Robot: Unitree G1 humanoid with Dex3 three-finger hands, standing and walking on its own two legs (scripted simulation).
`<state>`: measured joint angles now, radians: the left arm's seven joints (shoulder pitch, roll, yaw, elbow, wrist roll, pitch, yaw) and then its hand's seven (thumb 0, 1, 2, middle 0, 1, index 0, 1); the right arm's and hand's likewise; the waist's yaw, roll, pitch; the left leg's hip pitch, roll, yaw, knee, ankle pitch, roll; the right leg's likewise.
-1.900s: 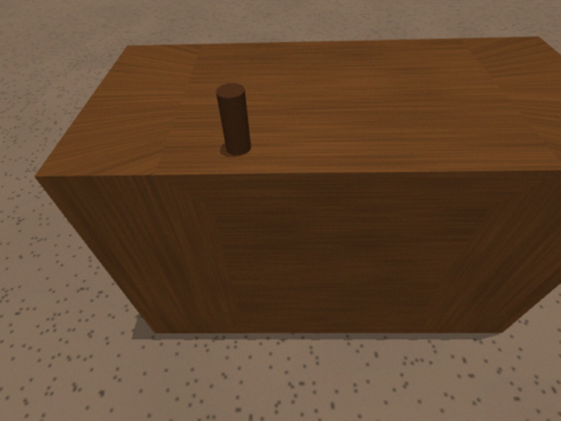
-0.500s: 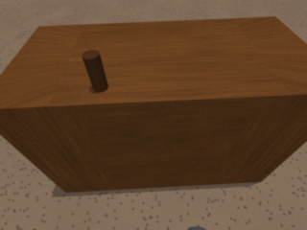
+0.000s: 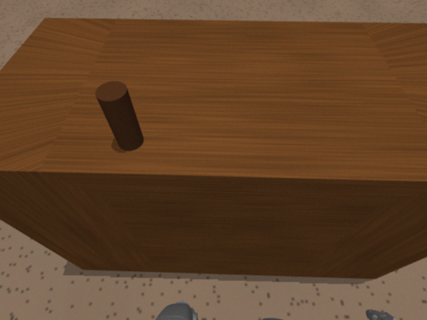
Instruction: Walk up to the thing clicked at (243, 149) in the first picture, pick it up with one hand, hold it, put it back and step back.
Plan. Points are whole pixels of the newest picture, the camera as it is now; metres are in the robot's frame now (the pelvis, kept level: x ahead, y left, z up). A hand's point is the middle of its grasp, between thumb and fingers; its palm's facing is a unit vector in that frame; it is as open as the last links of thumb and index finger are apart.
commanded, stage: walk up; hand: left
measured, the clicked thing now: (122, 118) +0.44 +0.21 +0.11
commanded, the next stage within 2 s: stand in 1.44 s
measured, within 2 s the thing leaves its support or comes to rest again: neither
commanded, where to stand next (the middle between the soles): +0.05 +0.00 m, yaw -1 degrees
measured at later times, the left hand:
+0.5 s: hand (94, 312) +0.15 +0.26 -0.13, palm faces -0.03 -0.92 -0.39, open 7.4 cm
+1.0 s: hand out of the picture +0.10 +0.27 -0.13, palm faces -0.03 -0.94 -0.34, open 7.4 cm
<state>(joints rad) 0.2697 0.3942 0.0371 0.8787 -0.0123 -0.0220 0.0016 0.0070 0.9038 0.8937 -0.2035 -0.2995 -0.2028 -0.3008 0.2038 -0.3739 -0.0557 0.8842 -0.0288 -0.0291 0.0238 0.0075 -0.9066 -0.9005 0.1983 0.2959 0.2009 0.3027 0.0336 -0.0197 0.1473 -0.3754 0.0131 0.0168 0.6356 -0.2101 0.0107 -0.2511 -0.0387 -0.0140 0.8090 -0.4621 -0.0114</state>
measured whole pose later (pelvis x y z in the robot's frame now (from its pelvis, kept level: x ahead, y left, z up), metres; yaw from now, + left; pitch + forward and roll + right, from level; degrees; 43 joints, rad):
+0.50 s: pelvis +0.04 +0.00 +0.02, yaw -1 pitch -3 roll +0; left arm 0.09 0.38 0.00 1.01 -0.01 -0.02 0.01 0.01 0.91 0.89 -0.20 -0.30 -0.20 -0.30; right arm 0.07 -0.37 -0.02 1.03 0.00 0.01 0.02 0.01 -0.91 -0.90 0.20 0.30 0.20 0.30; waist 0.01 0.01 0.11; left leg -0.25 0.02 0.02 0.52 -0.23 -0.01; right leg -0.14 -0.03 0.00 0.52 -0.33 0.02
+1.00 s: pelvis +0.02 +0.01 +0.03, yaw -1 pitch -3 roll -1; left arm 0.10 0.36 0.01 1.14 0.01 0.00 -0.01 0.01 0.91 0.89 -0.20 -0.30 -0.20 -0.30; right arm 0.07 -0.34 -0.02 1.15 -0.01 0.01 0.02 0.01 -0.91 -0.90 0.20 0.30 0.20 0.30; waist 0.00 0.01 0.08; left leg -0.20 0.02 0.02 0.36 -0.12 0.01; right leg -0.08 -0.03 0.00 0.33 -0.21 0.04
